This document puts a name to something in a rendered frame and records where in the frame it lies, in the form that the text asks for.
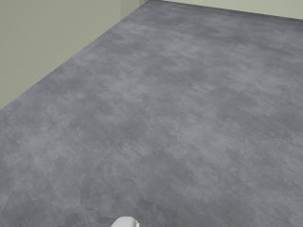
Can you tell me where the left robot thigh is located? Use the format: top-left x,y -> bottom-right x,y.
111,217 -> 140,227

